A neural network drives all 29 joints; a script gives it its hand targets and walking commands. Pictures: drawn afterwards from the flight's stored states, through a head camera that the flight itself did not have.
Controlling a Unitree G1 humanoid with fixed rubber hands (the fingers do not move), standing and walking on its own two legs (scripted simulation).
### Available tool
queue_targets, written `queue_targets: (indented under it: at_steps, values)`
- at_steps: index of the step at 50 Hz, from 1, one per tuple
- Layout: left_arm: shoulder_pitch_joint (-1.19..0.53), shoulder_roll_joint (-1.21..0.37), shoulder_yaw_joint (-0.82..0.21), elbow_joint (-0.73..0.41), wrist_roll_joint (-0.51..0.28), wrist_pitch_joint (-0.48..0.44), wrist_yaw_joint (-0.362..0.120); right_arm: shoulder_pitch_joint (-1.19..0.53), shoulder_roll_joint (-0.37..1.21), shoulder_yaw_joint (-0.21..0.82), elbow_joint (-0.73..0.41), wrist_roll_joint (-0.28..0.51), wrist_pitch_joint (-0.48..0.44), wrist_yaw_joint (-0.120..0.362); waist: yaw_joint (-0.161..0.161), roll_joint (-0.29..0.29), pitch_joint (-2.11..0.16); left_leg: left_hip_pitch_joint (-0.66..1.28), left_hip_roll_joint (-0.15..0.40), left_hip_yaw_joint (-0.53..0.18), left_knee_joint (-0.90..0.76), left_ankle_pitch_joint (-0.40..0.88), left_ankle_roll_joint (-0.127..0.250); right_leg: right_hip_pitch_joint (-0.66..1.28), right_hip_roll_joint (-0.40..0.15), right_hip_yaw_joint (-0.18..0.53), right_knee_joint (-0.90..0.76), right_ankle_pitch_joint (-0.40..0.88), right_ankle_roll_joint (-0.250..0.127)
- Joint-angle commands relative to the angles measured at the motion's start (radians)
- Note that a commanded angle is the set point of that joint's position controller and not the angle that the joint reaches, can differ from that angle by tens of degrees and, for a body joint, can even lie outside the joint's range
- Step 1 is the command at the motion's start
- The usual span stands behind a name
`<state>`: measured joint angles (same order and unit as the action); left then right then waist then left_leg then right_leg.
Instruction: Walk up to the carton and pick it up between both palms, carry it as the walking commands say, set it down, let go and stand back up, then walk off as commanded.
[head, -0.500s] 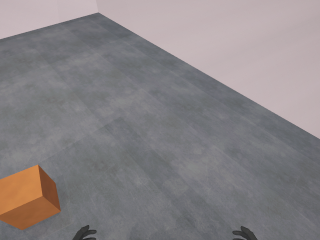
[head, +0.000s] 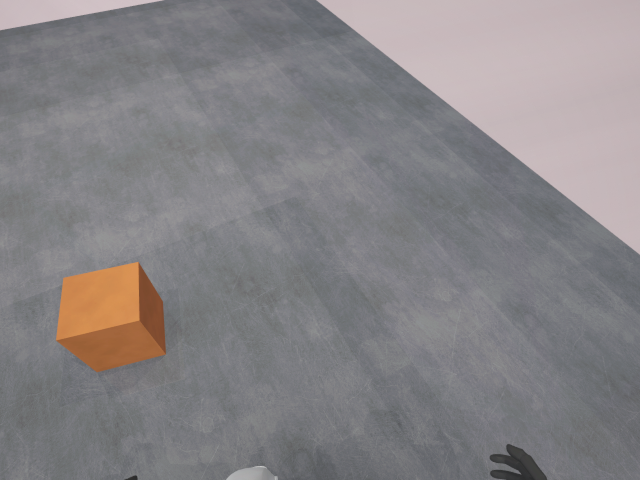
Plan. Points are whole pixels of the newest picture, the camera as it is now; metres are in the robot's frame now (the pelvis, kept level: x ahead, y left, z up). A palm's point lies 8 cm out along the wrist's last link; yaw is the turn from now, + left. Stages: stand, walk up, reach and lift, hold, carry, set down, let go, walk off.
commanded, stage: walk up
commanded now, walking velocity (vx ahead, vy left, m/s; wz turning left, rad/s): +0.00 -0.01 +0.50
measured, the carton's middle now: (117, 318) +0.61 +0.63 -0.64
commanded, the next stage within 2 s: none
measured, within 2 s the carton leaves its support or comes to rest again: neither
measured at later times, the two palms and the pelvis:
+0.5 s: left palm out of the picture +0.01 +0.28 -0.11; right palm (508, 476) +0.15 -0.23 -0.12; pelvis +0.00 +0.00 -0.01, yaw +15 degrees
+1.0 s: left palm out of the picture +0.01 +0.41 -0.13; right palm (337, 339) +0.34 -0.01 -0.11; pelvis +0.12 +0.16 +0.00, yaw +29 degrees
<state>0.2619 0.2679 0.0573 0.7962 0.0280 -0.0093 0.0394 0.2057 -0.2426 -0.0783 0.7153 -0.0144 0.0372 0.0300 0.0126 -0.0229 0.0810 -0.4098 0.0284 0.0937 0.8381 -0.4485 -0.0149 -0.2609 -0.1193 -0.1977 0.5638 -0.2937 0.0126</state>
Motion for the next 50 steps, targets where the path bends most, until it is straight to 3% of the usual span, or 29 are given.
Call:
queue_targets:
  at_steps: [1, 2, 3, 4, 5, 7, 9, 10, 17, 19, 20, 21, 22, 23, 24, 25, 27, 29, 32, 35, 38, 40, 41, 43, 44, 45, 46, 48, 50]
  values:
    - [0.004, 0.159, 0.026, -0.049, 0.019, 0.015, 0.0, -0.032, -0.01, 0.009, -0.037, 0.012, -0.003, 0.001, 0.009, -0.148, -0.118, 0.116, -0.031, 0.036, -0.223, 0.104, 0.011, 0.071, -0.189, 0.102, -0.074, 0.317, -0.092]
    - [0.027, 0.155, 0.028, -0.047, 0.014, 0.027, 0.0, -0.017, -0.034, 0.007, -0.034, 0.011, -0.008, -0.001, -0.012, -0.092, -0.114, 0.21, -0.036, 0.013, -0.355, 0.221, 0.012, 0.007, -0.173, 0.078, -0.01, 0.181, -0.044]
    - [0.058, 0.109, 0.014, -0.054, 0.017, 0.036, -0.002, 0.024, -0.12, -0.014, -0.021, 0.003, -0.019, -0.006, -0.034, 0.106, -0.132, 0.34, 0.102, -0.194, -0.463, 0.317, 0.04, -0.141, -0.118, 0.021, 0.19, -0.03, 0.025]
    - [0.035, 0.017, -0.015, -0.122, 0.024, 0.04, -0.005, 0.06, -0.243, -0.037, -0.044, -0.009, -0.031, -0.014, -0.05, 0.358, -0.144, 0.399, 0.382, -0.552, -0.514, 0.646, 0.137, -0.388, 0.011, 0.013, 0.409, -0.397, 0.092]
    - [-0.035, 0.047, -0.009, -0.145, 0.011, 0.045, 0.0, 0.16, -0.243, -0.051, -0.008, -0.003, -0.027, -0.02, -0.105, 0.25, -0.197, 0.343, 0.412, -0.563, -0.512, 0.71, 0.241, -0.371, 0.007, 0.131, 0.533, -0.351, 0.073]
    - [-0.055, 0.065, 0.003, -0.097, -0.004, 0.04, -0.003, 0.072, -0.189, -0.036, -0.002, -0.031, -0.016, -0.032, -0.054, 0.16, -0.104, 0.255, 0.3, -0.428, -0.526, 0.559, 0.223, -0.372, -0.006, 0.17, 0.558, -0.199, 0.058]
    - [-0.014, 0.073, 0.017, -0.065, 0.002, 0.042, -0.01, -0.014, -0.151, -0.022, -0.025, -0.018, -0.016, -0.031, -0.018, 0.166, -0.102, 0.213, 0.201, -0.323, -0.51, 0.61, 0.198, -0.292, 0.009, 0.16, 0.545, -0.1, 0.048]
    - [-0.001, 0.064, 0.015, -0.059, -0.003, 0.045, -0.014, -0.005, -0.141, -0.017, -0.025, -0.011, -0.021, -0.027, -0.012, 0.155, -0.113, 0.217, 0.195, -0.316, -0.506, 0.62, 0.195, -0.274, 0.022, 0.156, 0.538, -0.087, 0.046]
    - [-0.083, 0.023, -0.008, -0.093, -0.025, 0.043, -0.018, 0.079, -0.175, -0.018, -0.007, -0.005, -0.023, -0.023, -0.042, 0.184, -0.1, 0.221, 0.181, -0.395, -0.525, 0.362, 0.207, -0.207, 0.087, 0.16, 0.279, -0.117, 0.042]
    - [-0.077, 0.009, -0.015, -0.102, -0.033, 0.031, -0.022, 0.073, -0.183, -0.016, -0.007, -0.002, -0.017, -0.015, -0.043, 0.215, -0.122, 0.167, 0.141, -0.406, -0.553, 0.116, 0.202, -0.104, 0.111, 0.146, 0.175, -0.144, 0.042]
    - [0.018, 0.015, -0.009, -0.093, -0.036, 0.026, -0.025, 0.042, -0.187, -0.017, -0.017, 0.005, -0.011, 0.004, -0.012, 0.285, -0.17, 0.052, 0.107, -0.392, -0.586, -0.262, 0.185, 0.061, 0.134, 0.115, 0.097, -0.204, 0.034]
    - [0.178, 0.098, 0.031, -0.022, -0.038, 0.036, -0.007, -0.166, -0.14, -0.007, -0.096, -0.006, 0.01, 0.026, 0.077, 0.242, -0.113, -0.258, 0.042, -0.34, -0.51, -0.297, 0.136, 0.331, 0.14, 0.063, 0.033, -0.047, 0.05]
    - [0.313, 0.152, 0.051, 0.013, -0.042, 0.029, 0.002, -0.239, -0.107, 0.005, -0.119, -0.02, 0.01, 0.026, 0.175, 0.074, -0.072, -0.446, -0.047, -0.264, -0.364, -0.237, 0.063, 0.509, 0.092, 0.06, -0.1, -0.061, 0.053]
    - [0.361, 0.216, 0.059, 0.017, -0.02, 0.008, 0.009, -0.201, -0.048, 0.013, -0.115, -0.038, -0.001, 0.02, 0.166, -0.225, -0.048, -0.54, -0.13, -0.242, 0.06, -0.122, 0.05, 0.472, -0.2, 0.437, -0.27, -0.326, 0.036]
    - [0.252, 0.207, 0.039, -0.043, 0.004, -0.005, 0.016, -0.121, -0.008, 0.025, -0.12, -0.061, -0.025, 0.023, 0.062, -0.151, -0.017, -0.609, -0.097, -0.306, 0.266, 0.006, 0.019, 0.353, -0.438, 0.704, -0.379, -0.488, -0.011]
    - [0.169, 0.228, 0.049, -0.051, 0.01, -0.007, 0.021, -0.112, -0.049, 0.01, -0.127, -0.051, -0.03, 0.032, 0.034, -0.194, -0.023, -0.616, -0.039, -0.307, 0.327, 0.075, 0.013, 0.22, -0.482, 0.863, -0.504, -0.725, -0.103]
    - [0.047, 0.161, 0.037, -0.038, -0.011, -0.039, 0.003, -0.092, -0.124, -0.018, -0.067, -0.063, -0.028, 0.053, -0.022, -0.077, 0.068, -0.532, -0.006, -0.303, 0.41, 0.264, -0.026, 0.107, -0.332, 0.572, -0.451, -0.477, -0.073]
    - [0.071, 0.143, 0.034, -0.005, -0.015, -0.063, -0.001, -0.038, -0.103, -0.025, -0.021, -0.051, -0.017, 0.075, -0.032, -0.084, 0.036, -0.437, 0.014, -0.249, 0.454, 0.339, -0.049, 0.078, -0.238, 0.326, -0.399, -0.206, -0.046]
    - [0.138, 0.118, 0.032, 0.028, -0.008, -0.078, -0.015, -0.1, -0.05, -0.011, -0.024, -0.033, -0.018, 0.085, 0.004, -0.127, 0.051, -0.382, 0.022, -0.19, 0.373, 0.409, -0.056, 0.043, -0.213, 0.189, -0.385, -0.116, -0.03]
    - [0.172, 0.132, 0.036, 0.038, 0.006, -0.078, -0.026, -0.195, -0.045, 0.001, -0.033, -0.016, -0.028, 0.087, 0.054, -0.191, 0.078, -0.303, 0.037, -0.087, 0.111, 0.383, -0.052, 0.054, -0.208, 0.1, -0.422, -0.113, -0.036]
    - [0.203, 0.168, 0.043, 0.059, 0.01, -0.069, -0.03, -0.285, -0.046, 0.015, -0.042, -0.01, -0.04, 0.092, 0.086, -0.211, 0.089, -0.148, 0.045, 0.029, -0.118, 0.276, -0.023, 0.092, -0.213, 0.028, -0.44, -0.018, -0.034]
    - [0.237, 0.19, 0.043, 0.082, -0.001, -0.055, -0.028, -0.284, -0.052, 0.02, -0.025, -0.019, -0.046, 0.084, 0.085, -0.206, 0.073, -0.093, 0.008, 0.066, -0.203, 0.179, 0.002, 0.165, -0.232, 0.004, -0.361, 0.183, -0.039]
    - [0.247, 0.199, 0.041, 0.091, -0.009, -0.048, -0.029, -0.236, -0.062, 0.019, -0.007, -0.025, -0.05, 0.075, 0.06, -0.194, 0.032, -0.026, -0.023, 0.074, -0.244, 0.139, 0.019, 0.195, -0.238, -0.015, -0.252, 0.334, -0.044]
    - [0.235, 0.172, 0.028, 0.082, -0.018, -0.044, -0.04, 0.086, -0.125, -0.012, 0.105, -0.039, -0.068, 0.043, -0.098, -0.098, -0.191, 0.429, -0.086, 0.058, -0.299, 0.159, 0.056, 0.061, -0.185, -0.083, 0.193, 0.508, -0.013]
    - [0.201, 0.097, 0.01, 0.041, 0.002, -0.054, -0.05, 0.272, -0.22, -0.037, 0.142, -0.039, -0.08, 0.025, -0.173, 0.117, -0.297, 0.663, 0.185, -0.293, -0.366, -0.021, 0.092, -0.217, -0.146, -0.048, 0.511, -0.022, 0.03]
    - [0.103, 0.064, 0.017, -0.051, 0.0, -0.07, -0.06, 0.355, -0.363, -0.059, 0.154, -0.008, -0.083, 0.01, -0.191, 0.376, -0.377, 0.739, 0.398, -0.792, -0.619, -0.076, 0.197, -0.506, 0.023, 0.087, 0.752, -0.329, 0.057]
    - [0.017, 0.123, 0.031, -0.047, 0.001, -0.073, -0.062, 0.309, -0.335, -0.053, 0.16, 0.003, -0.08, -0.003, -0.166, 0.213, -0.297, 0.686, 0.369, -0.723, -0.61, 0.011, 0.214, -0.574, -0.037, 0.181, 0.793, -0.218, 0.027]
    - [0.025, 0.072, 0.016, -0.01, -0.022, -0.082, -0.059, 0.152, -0.207, -0.029, 0.135, -0.011, -0.095, -0.013, -0.077, 0.111, -0.141, 0.432, 0.287, -0.496, -0.548, 0.323, 0.175, -0.478, -0.092, 0.178, 0.7, -0.027, 0.014]
    - [0.094, 0.057, 0.014, 0.021, -0.004, -0.059, -0.067, 0.055, -0.133, -0.003, 0.12, -0.004, -0.106, -0.01, 0.003, 0.135, -0.118, 0.246, 0.214, -0.342, -0.576, 0.468, 0.152, -0.295, -0.086, 0.169, 0.592, -0.006, 0.022]
